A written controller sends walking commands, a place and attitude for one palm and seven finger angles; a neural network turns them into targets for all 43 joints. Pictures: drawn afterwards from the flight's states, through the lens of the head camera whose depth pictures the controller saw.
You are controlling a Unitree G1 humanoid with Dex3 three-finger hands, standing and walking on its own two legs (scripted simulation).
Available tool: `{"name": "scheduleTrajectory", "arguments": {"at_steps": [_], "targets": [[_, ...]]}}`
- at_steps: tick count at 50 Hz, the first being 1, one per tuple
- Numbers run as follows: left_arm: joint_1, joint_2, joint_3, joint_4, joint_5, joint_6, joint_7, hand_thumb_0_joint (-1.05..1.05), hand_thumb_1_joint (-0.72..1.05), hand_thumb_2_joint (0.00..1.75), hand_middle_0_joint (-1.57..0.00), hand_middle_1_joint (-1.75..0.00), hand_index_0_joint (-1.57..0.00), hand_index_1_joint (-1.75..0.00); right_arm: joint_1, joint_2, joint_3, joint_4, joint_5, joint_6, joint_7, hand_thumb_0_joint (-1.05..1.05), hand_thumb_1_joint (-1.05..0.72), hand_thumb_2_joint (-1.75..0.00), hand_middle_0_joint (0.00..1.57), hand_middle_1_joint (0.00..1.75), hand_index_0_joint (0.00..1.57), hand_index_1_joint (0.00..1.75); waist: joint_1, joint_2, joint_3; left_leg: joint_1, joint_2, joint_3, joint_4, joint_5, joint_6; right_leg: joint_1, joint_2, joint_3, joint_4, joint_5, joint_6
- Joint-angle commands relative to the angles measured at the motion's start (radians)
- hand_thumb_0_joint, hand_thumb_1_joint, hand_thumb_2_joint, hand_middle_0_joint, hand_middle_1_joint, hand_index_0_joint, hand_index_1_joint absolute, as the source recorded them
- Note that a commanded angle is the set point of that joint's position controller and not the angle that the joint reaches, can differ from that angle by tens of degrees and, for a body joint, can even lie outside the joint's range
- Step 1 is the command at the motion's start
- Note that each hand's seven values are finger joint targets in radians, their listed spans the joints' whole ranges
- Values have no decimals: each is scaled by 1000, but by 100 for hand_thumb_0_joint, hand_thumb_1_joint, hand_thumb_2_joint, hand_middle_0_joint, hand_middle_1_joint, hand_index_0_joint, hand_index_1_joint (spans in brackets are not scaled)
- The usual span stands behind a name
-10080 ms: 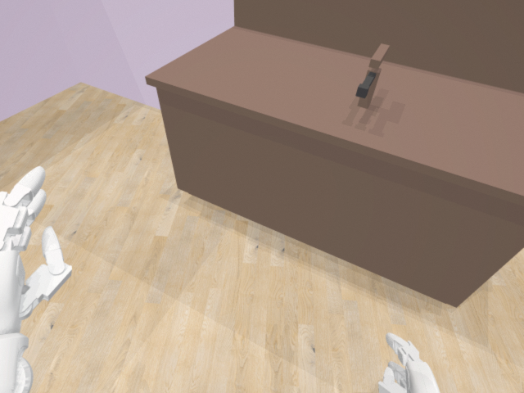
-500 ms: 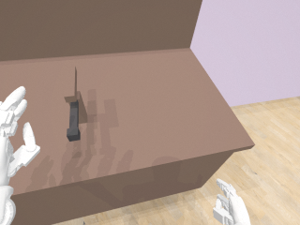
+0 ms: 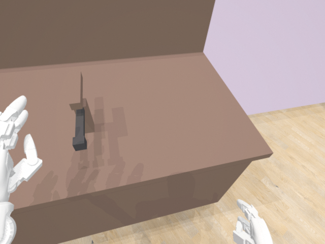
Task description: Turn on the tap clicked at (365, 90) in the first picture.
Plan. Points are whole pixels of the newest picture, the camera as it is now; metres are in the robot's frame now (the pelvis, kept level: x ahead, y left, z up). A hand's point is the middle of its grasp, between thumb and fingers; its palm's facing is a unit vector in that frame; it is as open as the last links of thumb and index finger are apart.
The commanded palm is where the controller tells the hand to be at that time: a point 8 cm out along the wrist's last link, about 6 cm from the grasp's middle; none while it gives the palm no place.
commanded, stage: shuffle to correct the standing spot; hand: left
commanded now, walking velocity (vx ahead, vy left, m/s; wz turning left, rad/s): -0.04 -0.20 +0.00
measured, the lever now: (79, 143) +0.33 +0.25 +0.04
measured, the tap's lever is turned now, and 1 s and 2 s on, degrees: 0 0 0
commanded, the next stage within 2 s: come to a stop and stand still in 0.66 s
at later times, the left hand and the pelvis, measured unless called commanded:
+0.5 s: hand (73, 161) +0.22 +0.19 +0.16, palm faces +0.33 -0.86 -0.40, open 7.4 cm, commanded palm +0.16 +0.23 +0.17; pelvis +0.00 -0.05 +0.00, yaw -1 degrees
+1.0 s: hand (86, 164) +0.22 +0.17 +0.15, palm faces +0.34 -0.85 -0.41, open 7.4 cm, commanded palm +0.17 +0.21 +0.17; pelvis +0.01 -0.07 +0.00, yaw +0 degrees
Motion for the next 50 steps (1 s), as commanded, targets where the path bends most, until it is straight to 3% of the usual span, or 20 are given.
{"name": "scheduleTrajectory", "arguments": {"at_steps": [1,7,14,16,17,28,30,31,32,36,37,41,43,45,46,47,49,50], "targets": [[-85,166,114,-209,-14,-56,16,0,90,90,-20,-30,-20,-30,-109,-126,-49,-164,11,-50,-13,0,-90,-90,20,30,20,30,-5,81,-128,-22,105,-88,-130,62,-45,82,-11,24,-2,95,-16],[-122,145,86,-236,-17,-57,8,0,90,90,-20,-30,-20,-30,-102,-127,-53,-170,8,-44,-3,0,-90,-90,20,30,20,30,-6,154,-127,-52,144,-103,-156,47,-48,78,4,5,52,52,-11],[-72,164,115,-253,-24,-46,3,0,90,90,-20,-30,-20,-30,-90,-126,-67,-185,6,-41,6,0,-90,-90,20,30,20,30,-4,117,-150,-44,162,-89,-91,88,-35,58,-7,18,58,78,-16],[-51,193,146,-273,-28,-41,3,0,90,90,-20,-30,-20,-30,-95,-124,-70,-185,8,-41,4,0,-90,-90,20,30,20,30,-5,110,-170,-17,162,-78,-58,120,-34,45,-11,22,52,106,-18],[-47,160,116,-259,-32,-38,-3,0,90,90,-20,-30,-20,-30,-87,-126,-68,-185,4,-38,4,0,-90,-90,20,30,20,30,-9,102,-166,-20,154,-70,-51,123,-33,37,-9,23,45,113,-19],[-24,191,138,-274,-52,-10,-4,0,90,90,-20,-30,-20,-30,-81,-136,-85,-191,3,-32,-12,0,-90,-90,20,30,20,30,-19,49,-173,10,115,-29,43,54,-30,-38,-46,95,-8,118,-37],[-10,194,144,-267,-53,-7,-2,0,90,90,-20,-30,-20,-30,-72,-135,-88,-189,5,-28,-14,0,-90,-90,20,30,20,30,-23,13,-180,17,100,-14,69,31,-30,-51,-59,110,-28,93,-37],[4,208,157,-273,-56,-1,3,0,90,90,-20,-30,-20,-30,-89,-132,-85,-185,10,-28,-16,0,-90,-90,20,30,20,30,-23,30,-170,28,99,-10,75,37,-30,-69,-63,116,-35,98,-42],[1,186,134,-271,-57,-4,2,0,90,90,-20,-30,-20,-30,-76,-134,-82,-181,4,-25,-15,0,-90,-90,20,30,20,30,-30,18,-170,19,93,-8,79,29,-29,-71,-66,107,-40,77,-39],[33,226,178,-281,-61,-2,9,0,90,90,-20,-30,-20,-30,-95,-133,-85,-184,8,-21,-20,0,-90,-90,20,30,20,30,-23,23,-172,24,104,-8,84,45,-25,-71,-71,118,-46,100,-13],[34,204,159,-274,-60,-5,8,0,90,90,-20,-30,-20,-30,-80,-135,-83,-179,2,-17,-20,0,-90,-90,20,30,20,30,-29,17,-176,11,104,-9,77,55,-24,-52,-68,101,-38,106,-10],[54,215,173,-258,-55,-4,24,0,90,90,-20,-30,-20,-30,-105,-133,-73,-180,13,-19,-20,0,-90,-90,20,30,20,30,-18,65,-163,8,88,-12,71,18,-21,-43,-79,141,-84,51,23],[51,192,149,-244,-49,-5,34,0,90,90,-20,-30,-20,-30,-95,-130,-65,-179,15,-16,-18,0,-90,-90,20,30,20,30,-17,37,-165,7,70,-18,82,-4,-18,-32,-92,169,-118,-7,37],[42,184,134,-240,-41,-2,40,0,90,90,-20,-30,-20,-30,-94,-132,-60,-172,15,-14,-16,0,-90,-90,20,30,20,30,-18,16,-159,7,63,-28,80,-4,-18,-26,-101,181,-139,-43,33],[47,202,145,-239,-37,1,45,0,90,90,-20,-30,-20,-30,-114,-135,-57,-162,14,-13,-20,0,-90,-90,20,30,20,30,-15,48,-147,27,72,-32,61,14,-14,-41,-100,173,-141,-28,27],[39,176,117,-231,-35,0,43,0,90,90,-20,-30,-20,-30,-104,-135,-52,-160,9,-10,-19,0,-90,-90,20,30,20,30,-19,28,-148,28,76,-38,45,28,-11,-25,-94,155,-130,-20,28],[18,181,116,-233,-31,3,44,0,90,90,-20,-30,-20,-30,-102,-138,-54,-164,10,-11,-20,0,-90,-90,20,30,20,30,-16,24,-148,39,82,-42,30,51,-11,-17,-84,151,-119,11,24],[-978,971,678,-438,106,-97,25,0,90,90,-20,-30,-20,-30,90,-158,-90,-99,-15,-73,-23,0,-90,-90,20,30,20,30,-13,-140,75,-20,45,107,109,36,-38,-223,-41,114,-243,110,196]]}}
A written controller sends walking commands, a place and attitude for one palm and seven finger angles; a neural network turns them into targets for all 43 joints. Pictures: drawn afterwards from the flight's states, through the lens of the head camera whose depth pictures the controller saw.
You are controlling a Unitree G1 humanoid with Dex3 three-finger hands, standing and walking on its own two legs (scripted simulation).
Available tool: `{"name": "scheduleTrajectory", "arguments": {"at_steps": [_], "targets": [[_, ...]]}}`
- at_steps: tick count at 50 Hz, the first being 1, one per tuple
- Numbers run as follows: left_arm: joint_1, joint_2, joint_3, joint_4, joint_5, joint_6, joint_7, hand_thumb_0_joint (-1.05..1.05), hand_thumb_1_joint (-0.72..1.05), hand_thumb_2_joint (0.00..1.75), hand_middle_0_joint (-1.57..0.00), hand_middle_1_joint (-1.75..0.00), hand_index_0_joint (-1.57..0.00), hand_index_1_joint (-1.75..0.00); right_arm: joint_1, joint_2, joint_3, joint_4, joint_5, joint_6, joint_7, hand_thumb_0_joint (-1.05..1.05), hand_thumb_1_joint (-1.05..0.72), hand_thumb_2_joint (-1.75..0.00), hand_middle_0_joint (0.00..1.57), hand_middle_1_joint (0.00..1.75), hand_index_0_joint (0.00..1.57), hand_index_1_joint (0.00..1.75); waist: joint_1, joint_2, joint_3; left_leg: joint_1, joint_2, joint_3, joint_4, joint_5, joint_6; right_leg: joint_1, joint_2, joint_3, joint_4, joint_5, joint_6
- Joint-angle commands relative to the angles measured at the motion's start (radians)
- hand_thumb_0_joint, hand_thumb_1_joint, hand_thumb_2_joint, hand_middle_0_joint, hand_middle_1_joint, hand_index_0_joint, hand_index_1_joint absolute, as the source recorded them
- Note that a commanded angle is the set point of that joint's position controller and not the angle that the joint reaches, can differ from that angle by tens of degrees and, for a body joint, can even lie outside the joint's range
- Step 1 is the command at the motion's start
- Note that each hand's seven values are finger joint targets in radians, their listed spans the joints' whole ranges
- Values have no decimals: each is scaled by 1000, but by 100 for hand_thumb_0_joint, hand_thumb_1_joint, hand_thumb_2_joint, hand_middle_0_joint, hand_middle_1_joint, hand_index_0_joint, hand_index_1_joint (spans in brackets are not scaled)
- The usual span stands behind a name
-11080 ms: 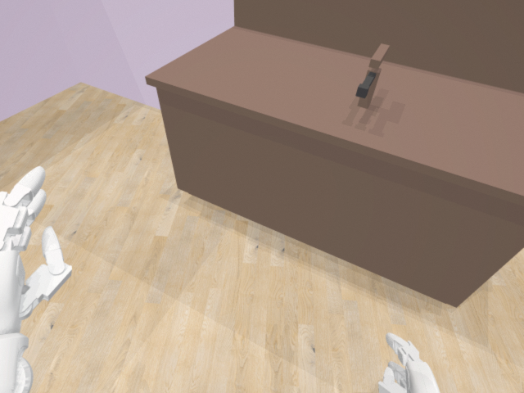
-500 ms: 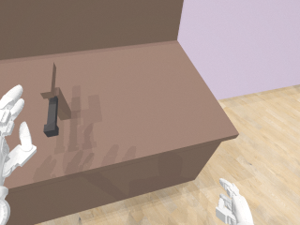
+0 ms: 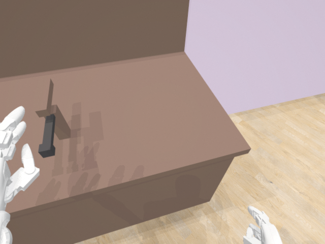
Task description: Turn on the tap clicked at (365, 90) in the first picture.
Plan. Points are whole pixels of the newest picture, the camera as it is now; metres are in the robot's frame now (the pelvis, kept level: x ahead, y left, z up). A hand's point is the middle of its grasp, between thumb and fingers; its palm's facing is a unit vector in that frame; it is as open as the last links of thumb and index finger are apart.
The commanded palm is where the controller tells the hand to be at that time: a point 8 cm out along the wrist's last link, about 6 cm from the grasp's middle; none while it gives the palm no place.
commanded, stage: come to a stop and stand still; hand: left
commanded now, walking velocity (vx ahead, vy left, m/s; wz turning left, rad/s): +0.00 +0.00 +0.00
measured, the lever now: (47, 150) +0.32 +0.32 +0.04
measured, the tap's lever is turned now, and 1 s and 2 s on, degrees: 0 0 0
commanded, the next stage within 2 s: look again from close up in 0.78 s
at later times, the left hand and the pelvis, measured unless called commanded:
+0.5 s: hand out of the picture +0.22 +0.35 +0.16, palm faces +0.40 -0.83 -0.38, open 7.4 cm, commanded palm +0.16 +0.36 +0.17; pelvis -0.01 +0.09 +0.00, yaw -1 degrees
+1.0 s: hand out of the picture +0.21 +0.34 +0.17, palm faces +0.36 -0.85 -0.39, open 7.4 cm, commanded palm +0.15 +0.37 +0.17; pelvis -0.01 +0.09 +0.00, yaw +0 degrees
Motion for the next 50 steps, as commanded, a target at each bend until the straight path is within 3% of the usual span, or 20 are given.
{"name": "scheduleTrajectory", "arguments": {"at_steps": [1,2,3,5,6,8,10,11,13,15,16,17,18,20,27,30,35,41,42,50], "targets": [[-811,587,429,-29,47,-135,-15,0,90,90,-20,-30,-20,-30,-62,-78,-32,-74,18,-106,-5,0,-90,-90,20,30,20,30,22,169,4,10,33,37,-23,117,35,-105,-270,122,-58,52,63],[-589,378,307,-33,36,-127,-18,0,90,90,-20,-30,-20,-30,-86,-76,-36,-114,0,-100,11,0,-90,-90,20,30,20,30,30,139,-32,57,16,30,-17,99,28,-44,-204,201,-32,116,71],[-448,276,219,120,31,-109,-36,0,90,90,-20,-30,-20,-30,-77,-106,-49,-118,-5,-109,12,0,-90,-90,20,30,20,30,40,107,-67,70,-11,69,-14,69,23,-11,-191,196,-33,165,79],[-191,159,128,102,16,-93,-63,0,90,90,-20,-30,-20,-30,-13,-107,-57,-138,13,-96,42,0,-90,-90,20,30,20,30,58,8,-166,72,-44,112,7,95,37,102,-201,198,-24,312,163],[-86,82,66,80,4,-88,-71,0,90,90,-20,-30,-20,-30,-38,-92,-51,-144,26,-94,62,0,-90,-90,20,30,20,30,62,-15,-226,91,-32,105,-15,137,45,166,-201,163,21,376,162],[-69,84,32,-87,21,-79,-63,0,90,90,-20,-30,-20,-30,-61,-88,-42,-179,29,-90,73,0,-90,-90,20,30,20,30,54,-110,-229,103,-13,87,-25,182,48,168,-185,133,18,354,154],[-74,137,74,-130,30,-71,-46,0,90,90,-20,-30,-20,-30,-85,-84,-38,-187,21,-96,62,0,-90,-90,20,30,20,30,51,-192,-185,108,-8,69,-44,141,43,110,-173,127,-15,222,129],[-56,203,147,-135,34,-66,-26,0,90,90,-20,-30,-20,-30,-116,-83,-30,-181,19,-93,54,0,-90,-90,20,30,20,30,54,-167,-170,135,4,66,-58,138,42,62,-166,118,-11,173,109],[-114,236,192,-166,32,-80,-21,0,90,90,-20,-30,-20,-30,-120,-81,-19,-203,7,-93,34,0,-90,-90,20,30,20,30,45,-173,-121,93,-2,36,-83,104,36,32,-162,109,-12,85,75],[-179,250,213,-215,25,-102,-16,0,90,90,-20,-30,-20,-30,-122,-76,-8,-208,2,-97,20,0,-90,-90,20,30,20,30,37,-63,-89,88,5,23,-109,89,39,10,-156,118,8,61,63],[-242,298,246,-277,31,-112,-7,0,90,90,-20,-30,-20,-30,-136,-81,-3,-200,2,-99,15,0,-90,-90,20,30,20,30,36,54,-90,93,13,19,-124,90,39,7,-151,118,35,60,59],[-246,238,197,-266,24,-118,-9,0,90,90,-20,-30,-20,-30,-121,-73,2,-204,-2,-101,13,0,-90,-90,20,30,20,30,34,130,-89,59,26,6,-142,81,44,41,-148,93,61,61,58],[-265,246,195,-288,26,-122,-7,0,90,90,-20,-30,-20,-30,-117,-68,2,-210,3,-108,13,0,-90,-90,20,30,20,30,39,190,-103,48,35,2,-144,89,46,71,-143,82,85,81,57],[-276,235,178,-289,32,-128,-9,0,90,90,-20,-30,-20,-30,-105,-65,5,-207,1,-128,20,0,-90,-90,20,30,20,30,43,223,-117,56,37,7,-128,139,43,89,-144,64,98,106,55],[-163,105,74,-149,45,-128,-27,0,90,90,-20,-30,-20,-30,-61,-78,-2,-168,-10,-132,48,0,-90,-90,20,30,20,30,30,81,-102,134,81,-33,-135,290,15,-22,-137,21,132,-12,63],[-200,127,90,-113,44,-121,-27,0,90,90,-20,-30,-20,-30,-67,-87,-4,-174,-8,-111,44,0,-90,-90,20,30,20,30,29,34,-68,91,85,-44,-147,263,-12,-18,-147,24,110,4,65],[-261,159,106,-150,46,-125,-20,0,90,90,-20,-30,-20,-30,-91,-83,0,-193,-10,-90,32,0,-90,-90,20,30,20,30,28,37,-87,95,69,-41,-148,248,-39,17,-154,26,76,46,58],[-223,205,142,-297,48,-137,-6,0,90,90,-20,-30,-20,-30,-114,-76,2,-204,-10,-95,33,0,-90,-90,20,30,20,30,31,127,-166,138,43,-15,-107,342,-40,73,-155,18,74,117,49],[-203,168,109,-282,41,-138,-9,0,90,90,-20,-30,-20,-30,-104,-77,5,-203,-15,-92,33,0,-90,-90,20,30,20,30,31,119,-160,123,41,-18,-108,327,-35,75,-156,18,65,114,48],[-154,156,123,-143,32,-131,-12,0,90,90,-20,-30,-20,-30,-82,-89,-14,-184,-5,-80,20,0,-90,-90,20,30,20,30,20,51,-107,59,22,-18,-119,134,-12,67,-173,62,12,139,46]]}}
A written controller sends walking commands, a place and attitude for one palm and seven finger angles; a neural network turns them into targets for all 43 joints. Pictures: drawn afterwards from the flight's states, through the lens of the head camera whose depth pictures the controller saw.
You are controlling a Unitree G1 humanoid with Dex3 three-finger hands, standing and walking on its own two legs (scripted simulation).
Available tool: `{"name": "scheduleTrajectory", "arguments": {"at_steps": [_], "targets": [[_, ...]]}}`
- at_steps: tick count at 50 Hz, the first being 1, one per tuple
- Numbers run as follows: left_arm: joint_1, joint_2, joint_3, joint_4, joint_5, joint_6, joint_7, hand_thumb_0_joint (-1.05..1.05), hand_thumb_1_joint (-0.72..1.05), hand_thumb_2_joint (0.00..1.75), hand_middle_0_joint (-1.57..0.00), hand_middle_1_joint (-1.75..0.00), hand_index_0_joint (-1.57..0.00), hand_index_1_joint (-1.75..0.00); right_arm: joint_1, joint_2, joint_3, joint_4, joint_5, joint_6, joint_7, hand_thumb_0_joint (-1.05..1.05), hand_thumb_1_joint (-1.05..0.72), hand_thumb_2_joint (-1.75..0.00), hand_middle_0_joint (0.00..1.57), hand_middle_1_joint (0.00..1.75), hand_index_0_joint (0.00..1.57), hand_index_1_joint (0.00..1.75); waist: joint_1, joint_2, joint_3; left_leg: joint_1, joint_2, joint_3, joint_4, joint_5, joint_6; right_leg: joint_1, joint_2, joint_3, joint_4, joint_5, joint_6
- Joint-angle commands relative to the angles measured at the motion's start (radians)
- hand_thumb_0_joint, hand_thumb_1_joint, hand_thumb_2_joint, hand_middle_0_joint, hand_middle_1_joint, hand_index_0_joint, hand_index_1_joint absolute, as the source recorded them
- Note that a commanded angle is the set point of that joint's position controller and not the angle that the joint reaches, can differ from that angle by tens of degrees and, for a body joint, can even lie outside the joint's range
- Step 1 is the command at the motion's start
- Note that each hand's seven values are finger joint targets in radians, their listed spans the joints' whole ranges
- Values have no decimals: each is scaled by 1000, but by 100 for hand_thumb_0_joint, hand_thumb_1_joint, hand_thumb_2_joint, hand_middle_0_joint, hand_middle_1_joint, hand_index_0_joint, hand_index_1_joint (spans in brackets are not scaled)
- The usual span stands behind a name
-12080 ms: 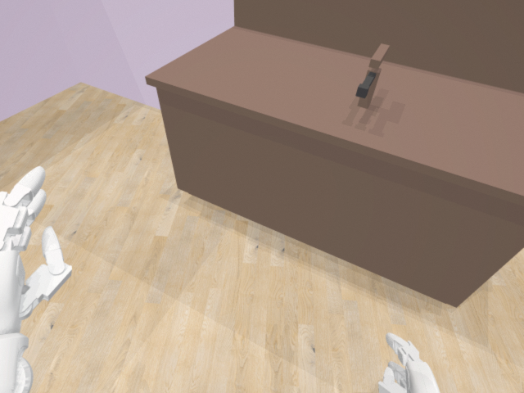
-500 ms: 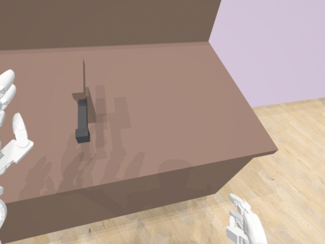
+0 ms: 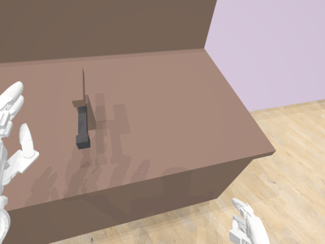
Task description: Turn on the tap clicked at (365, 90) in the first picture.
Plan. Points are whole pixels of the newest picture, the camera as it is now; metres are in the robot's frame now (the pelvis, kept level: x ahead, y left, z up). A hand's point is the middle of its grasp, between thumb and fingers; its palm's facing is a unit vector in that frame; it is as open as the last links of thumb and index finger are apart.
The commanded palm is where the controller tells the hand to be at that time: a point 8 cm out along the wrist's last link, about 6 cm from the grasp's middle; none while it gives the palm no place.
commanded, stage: look again from close up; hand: left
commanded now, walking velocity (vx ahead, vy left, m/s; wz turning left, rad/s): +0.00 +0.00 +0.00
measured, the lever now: (83, 141) +0.33 +0.24 +0.04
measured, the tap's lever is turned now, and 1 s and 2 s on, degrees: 0 0 0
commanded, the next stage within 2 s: shuffle to correct the standing spot in 0.12 s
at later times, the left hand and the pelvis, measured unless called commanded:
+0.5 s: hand (53, 159) +0.22 +0.22 +0.17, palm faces +0.37 -0.85 -0.37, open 7.4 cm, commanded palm +0.15 +0.24 +0.17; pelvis -0.01 -0.03 +0.00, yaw -1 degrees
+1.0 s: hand (87, 162) +0.22 +0.17 +0.15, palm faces +0.30 -0.86 -0.42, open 7.4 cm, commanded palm +0.16 +0.20 +0.17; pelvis -0.01 -0.07 +0.00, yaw -1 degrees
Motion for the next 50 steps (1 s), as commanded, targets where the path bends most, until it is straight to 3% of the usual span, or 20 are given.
{"name": "scheduleTrajectory", "arguments": {"at_steps": [1,2,6,7,10,11,12,16,17,21,22,28,31,32,36,37,41,42,47,50], "targets": [[-57,134,95,-129,-9,-43,16,0,90,90,-20,-30,-20,-30,-87,-137,-57,-151,16,-47,-23,0,-90,-90,20,30,20,30,-11,114,-160,31,124,-114,-122,139,-87,46,-35,35,-18,149,-65],[-54,108,67,-101,-14,-45,12,0,90,90,-20,-30,-20,-30,-81,-142,-55,-150,8,-43,-24,0,-90,-90,20,30,20,30,-10,104,-158,25,126,-114,-125,109,-76,40,-38,38,-32,134,-63],[-78,136,78,-112,-9,-36,18,0,90,90,-20,-30,-20,-30,-101,-138,-57,-153,18,-46,-32,0,-90,-90,20,30,20,30,-9,55,-144,8,113,-112,-121,30,-53,33,-46,67,-62,92,-62],[-77,105,47,-99,-12,-38,14,0,90,90,-20,-30,-20,-30,-94,-143,-54,-152,10,-45,-32,0,-90,-90,20,30,20,30,-9,38,-145,5,109,-113,-115,19,-47,27,-46,67,-72,78,-63],[-96,133,62,-151,-8,-37,19,0,90,90,-20,-30,-20,-30,-93,-141,-60,-157,12,-52,-35,0,-90,-90,20,30,20,30,-9,73,-148,9,103,-111,-108,-4,-42,21,-50,94,-81,51,-68],[-110,166,88,-184,-5,-39,25,0,90,90,-20,-30,-20,-30,-112,-140,-57,-154,16,-54,-36,0,-90,-90,20,30,20,30,-9,98,-157,14,102,-107,-107,2,-41,25,-51,92,-79,54,-67],[-105,139,70,-174,-9,-42,24,0,90,90,-20,-30,-20,-30,-99,-140,-54,-151,7,-54,-37,0,-90,-90,20,30,20,30,-7,92,-166,14,105,-111,-113,12,-41,33,-45,81,-74,61,-67],[-88,180,120,-183,-17,-36,29,0,90,90,-20,-30,-20,-30,-98,-130,-59,-158,14,-59,-38,0,-90,-90,20,30,20,30,-5,104,-179,51,130,-124,-126,91,-55,34,-26,61,-44,108,-60],[-89,137,85,-163,-23,-37,22,0,90,90,-20,-30,-20,-30,-88,-132,-58,-155,9,-55,-36,0,-90,-90,20,30,20,30,-7,95,-172,46,136,-121,-133,92,-55,28,-19,50,-46,103,-56],[-63,143,98,-125,-28,-26,13,0,90,90,-20,-30,-20,-30,-90,-127,-66,-164,17,-51,-29,0,-90,-90,20,30,20,30,-8,116,-159,54,158,-121,-135,99,-56,6,-18,50,-41,100,-52],[-69,112,67,-110,-31,-26,6,0,90,90,-20,-30,-20,-30,-77,-132,-65,-160,12,-48,-27,0,-90,-90,20,30,20,30,-11,107,-155,43,162,-121,-138,81,-55,-1,-12,45,-44,85,-49],[-91,133,70,-145,-31,-18,-1,0,90,90,-20,-30,-20,-30,-80,-133,-75,-179,14,-49,-23,0,-90,-90,20,30,20,30,-9,109,-138,17,183,-120,-128,18,-44,-22,-13,59,-34,52,-48],[-82,170,106,-174,-32,-14,3,0,90,90,-20,-30,-20,-30,-88,-128,-74,-178,16,-47,-23,0,-90,-90,20,30,20,30,-8,96,-150,14,175,-114,-105,8,-42,-22,-18,71,-44,51,-54],[-84,141,82,-171,-36,-15,-1,0,90,90,-20,-30,-20,-30,-80,-132,-75,-177,10,-46,-23,0,-90,-90,20,30,20,30,-10,83,-158,16,170,-104,-91,3,-41,-24,-17,73,-48,49,-54],[-67,188,131,-228,-43,-13,2,0,90,90,-20,-30,-20,-30,-82,-128,-83,-180,14,-52,-26,0,-90,-90,20,30,20,30,-8,105,-195,45,165,-98,-48,67,-43,-22,-30,95,-36,104,-66],[-67,157,103,-218,-47,-14,-1,0,90,90,-20,-30,-20,-30,-76,-131,-81,-178,8,-51,-27,0,-90,-90,20,30,20,30,-11,105,-189,28,163,-93,-45,54,-43,-22,-30,87,-36,92,-62],[-24,177,130,-217,-52,-4,0,0,90,90,-20,-30,-20,-30,-77,-130,-88,-176,16,-52,-29,0,-90,-90,20,30,20,30,-12,109,-190,31,162,-93,-22,44,-43,-42,-38,106,-32,86,-71],[-22,152,106,-206,-53,-4,-3,0,90,90,-20,-30,-20,-30,-69,-134,-87,-174,10,-50,-29,0,-90,-90,20,30,20,30,-15,100,-185,24,162,-86,-15,29,-41,-51,-36,102,-34,73,-65],[7,161,119,-169,-59,14,0,0,90,90,-20,-30,-20,-30,-59,-137,-90,-165,13,-40,-32,0,-90,-90,20,30,20,30,-19,27,-182,7,147,-80,30,-20,-39,-80,-58,128,-55,14,-71],[13,170,130,-185,-60,20,7,0,90,90,-20,-30,-20,-30,-55,-139,-95,-170,21,-40,-32,0,-90,-90,20,30,20,30,-19,20,-202,13,114,-63,82,-19,-39,-67,-94,180,-81,26,-70]]}}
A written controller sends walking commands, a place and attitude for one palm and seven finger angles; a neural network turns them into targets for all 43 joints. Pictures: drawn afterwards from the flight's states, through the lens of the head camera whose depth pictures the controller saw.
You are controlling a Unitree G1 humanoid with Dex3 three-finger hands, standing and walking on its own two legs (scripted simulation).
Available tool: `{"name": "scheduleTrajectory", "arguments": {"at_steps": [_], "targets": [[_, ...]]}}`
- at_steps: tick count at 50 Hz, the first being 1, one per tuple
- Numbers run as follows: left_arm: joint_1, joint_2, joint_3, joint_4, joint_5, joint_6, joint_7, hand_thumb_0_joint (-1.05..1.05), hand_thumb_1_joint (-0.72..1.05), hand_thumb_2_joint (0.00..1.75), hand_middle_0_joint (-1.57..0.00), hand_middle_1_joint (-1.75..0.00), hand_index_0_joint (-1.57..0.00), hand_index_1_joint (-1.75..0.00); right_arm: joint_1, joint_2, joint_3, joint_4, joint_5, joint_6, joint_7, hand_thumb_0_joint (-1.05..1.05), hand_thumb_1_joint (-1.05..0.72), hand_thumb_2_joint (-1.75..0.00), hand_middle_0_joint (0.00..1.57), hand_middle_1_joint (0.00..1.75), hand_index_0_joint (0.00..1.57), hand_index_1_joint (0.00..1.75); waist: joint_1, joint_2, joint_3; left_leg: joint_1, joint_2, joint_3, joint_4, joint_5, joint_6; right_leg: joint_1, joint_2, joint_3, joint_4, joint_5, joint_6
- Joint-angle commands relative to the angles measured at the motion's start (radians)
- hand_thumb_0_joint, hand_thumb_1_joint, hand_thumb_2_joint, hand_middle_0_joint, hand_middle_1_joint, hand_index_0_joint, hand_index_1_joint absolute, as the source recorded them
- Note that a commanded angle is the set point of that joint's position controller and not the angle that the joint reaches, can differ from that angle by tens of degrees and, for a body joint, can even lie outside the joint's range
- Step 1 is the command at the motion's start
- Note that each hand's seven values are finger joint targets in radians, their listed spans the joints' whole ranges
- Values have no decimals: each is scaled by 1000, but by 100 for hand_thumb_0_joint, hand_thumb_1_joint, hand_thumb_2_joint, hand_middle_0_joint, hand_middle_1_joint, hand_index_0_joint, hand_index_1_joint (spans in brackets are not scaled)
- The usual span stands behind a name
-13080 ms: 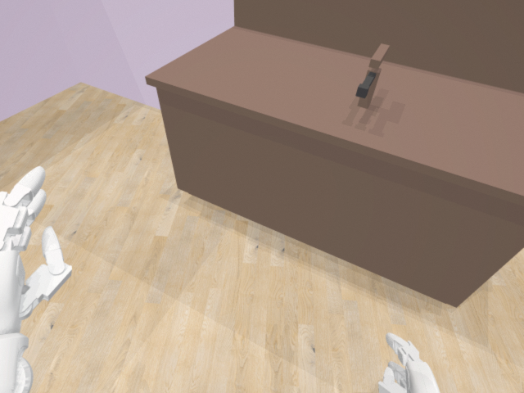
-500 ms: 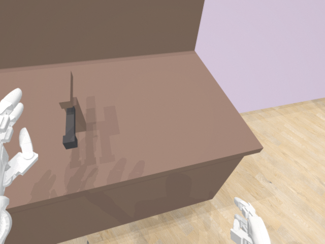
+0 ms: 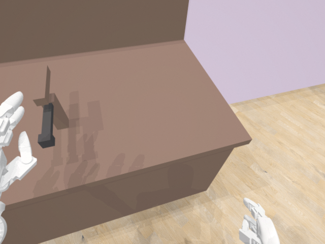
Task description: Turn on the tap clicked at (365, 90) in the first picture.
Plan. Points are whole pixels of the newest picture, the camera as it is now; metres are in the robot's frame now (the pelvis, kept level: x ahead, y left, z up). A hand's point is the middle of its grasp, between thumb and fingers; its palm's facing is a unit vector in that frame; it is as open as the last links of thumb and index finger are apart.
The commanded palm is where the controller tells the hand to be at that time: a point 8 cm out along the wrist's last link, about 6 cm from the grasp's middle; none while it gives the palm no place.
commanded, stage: come to a stop and stand still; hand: left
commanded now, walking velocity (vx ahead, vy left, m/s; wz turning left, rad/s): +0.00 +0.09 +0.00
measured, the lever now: (46, 140) +0.33 +0.32 +0.04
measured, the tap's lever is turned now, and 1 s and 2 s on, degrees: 0 0 0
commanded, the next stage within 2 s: look again from close up in 0.88 s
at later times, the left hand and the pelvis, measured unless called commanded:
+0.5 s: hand (6, 159) +0.22 +0.29 +0.15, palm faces +0.39 -0.84 -0.37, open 7.4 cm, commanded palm +0.16 +0.32 +0.18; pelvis +0.01 +0.04 +0.01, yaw +1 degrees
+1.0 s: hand out of the picture +0.22 +0.33 +0.17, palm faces +0.40 -0.77 -0.49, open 7.4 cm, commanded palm +0.15 +0.34 +0.18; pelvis +0.00 +0.05 +0.01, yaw +3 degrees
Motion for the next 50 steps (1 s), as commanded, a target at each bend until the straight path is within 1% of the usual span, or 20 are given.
{"name": "scheduleTrajectory", "arguments": {"at_steps": [1,5,6,7,10,11,17,20,21,22,26,27,32,35,36,40,47,48,49,50], "targets": [[-28,175,130,-207,-8,-43,40,0,90,90,-20,-30,-20,-30,-80,-110,-33,-152,18,-48,-13,0,-90,-90,20,30,20,30,-1,22,-192,103,-1,-41,6,20,57,34,-211,209,-148,69,36],[-10,170,121,-220,2,-46,60,0,90,90,-20,-30,-20,-30,-80,-109,-25,-145,13,-52,-15,0,-90,-90,20,30,20,30,5,24,-194,109,-1,-54,-21,83,61,82,-215,203,-140,160,57],[-3,185,130,-223,4,-43,65,0,90,90,-20,-30,-20,-30,-100,-108,-18,-139,17,-51,-17,0,-90,-90,20,30,20,30,4,43,-186,118,8,-62,-41,115,64,87,-207,184,-130,194,63],[-7,162,114,-210,5,-45,66,0,90,90,-20,-30,-20,-30,-90,-110,-16,-134,11,-49,-17,0,-90,-90,20,30,20,30,3,22,-190,112,12,-66,-50,136,65,108,-198,165,-118,215,67],[-20,157,110,-184,10,-40,67,0,90,90,-20,-30,-20,-30,-83,-115,-21,-133,13,-46,-18,0,-90,-90,20,30,20,30,5,25,-179,114,18,-73,-71,158,62,122,-190,161,-111,237,63],[-22,162,108,-190,12,-36,67,0,90,90,-20,-30,-20,-30,-102,-113,-16,-129,17,-46,-19,0,-90,-90,20,30,20,30,4,52,-166,131,20,-74,-86,187,63,113,-186,148,-109,250,57],[-63,118,55,-149,23,-32,57,0,90,90,-20,-30,-20,-30,-92,-115,-8,-127,8,-38,-18,0,-90,-90,20,30,20,30,3,35,-148,125,27,-89,-136,161,64,118,-169,130,-119,182,47],[-88,126,55,-162,31,-33,59,0,90,90,-20,-30,-20,-30,-91,-111,-9,-137,9,-39,-17,0,-90,-90,20,30,20,30,6,43,-144,125,32,-102,-159,148,64,125,-166,131,-119,160,41],[-98,143,63,-191,31,-36,59,0,90,90,-20,-30,-20,-30,-107,-106,-2,-136,11,-38,-18,0,-90,-90,20,30,20,30,7,75,-146,132,31,-104,-170,163,64,129,-164,120,-115,168,40],[-104,130,54,-183,33,-39,59,0,90,90,-20,-30,-20,-30,-100,-108,0,-135,3,-37,-20,0,-90,-90,20,30,20,30,6,61,-146,121,34,-109,-177,149,65,136,-162,111,-113,155,42],[-107,147,67,-213,37,-45,60,0,90,90,-20,-30,-20,-30,-104,-101,3,-145,6,-41,-19,0,-90,-90,20,30,20,30,7,111,-139,119,36,-119,-200,141,59,141,-158,102,-107,148,36],[-111,138,64,-213,38,-51,59,0,90,90,-20,-30,-20,-30,-97,-103,4,-141,0,-41,-20,0,-90,-90,20,30,20,30,8,97,-149,112,41,-125,-205,143,60,154,-155,92,-101,148,37],[-92,127,60,-211,40,-60,55,0,90,90,-20,-30,-20,-30,-86,-104,2,-143,-1,-44,-18,0,-90,-90,20,30,20,30,8,136,-161,126,47,-128,-214,208,43,160,-148,71,-80,164,36],[-76,128,67,-186,40,-57,55,0,90,90,-20,-30,-20,-30,-75,-102,-2,-146,1,-43,-17,0,-90,-90,20,30,20,30,11,105,-162,128,53,-130,-214,214,33,164,-149,67,-83,157,37],[-72,132,68,-201,40,-59,52,0,90,90,-20,-30,-20,-30,-82,-102,0,-146,4,-45,-17,0,-90,-90,20,30,20,30,9,120,-160,138,48,-128,-214,240,25,158,-146,60,-78,165,37],[-78,121,61,-170,41,-56,53,0,90,90,-20,-30,-20,-30,-73,-107,-5,-145,2,-43,-17,0,-90,-90,20,30,20,30,9,86,-145,111,48,-129,-220,166,28,162,-152,67,-93,142,37],[-86,128,64,-196,41,-66,56,0,90,90,-20,-30,-20,-30,-83,-109,-4,-139,1,-44,-20,0,-90,-90,20,30,20,30,7,92,-157,108,37,-129,-211,173,30,172,-156,63,-88,155,35],[-1113,924,650,-412,206,-167,53,0,90,90,-20,-30,-20,-30,27,-134,-1,-106,-66,-90,-12,0,-90,-90,20,30,20,30,23,-45,-22,-64,37,-58,-45,214,67,40,-167,95,-120,103,53],[-508,288,250,197,89,-128,9,0,90,90,-20,-30,-20,-30,-60,-29,31,-46,-27,-87,-11,0,-90,-90,20,30,20,30,14,-52,-214,117,-33,-84,-96,195,59,40,-196,103,-90,89,4],[-251,215,177,91,48,-125,13,0,90,90,-20,-30,-20,-30,-56,-80,-11,-108,-14,-99,-12,0,-90,-90,20,30,20,30,49,1,-139,116,-22,-71,-112,173,39,84,-168,177,-138,141,16]]}}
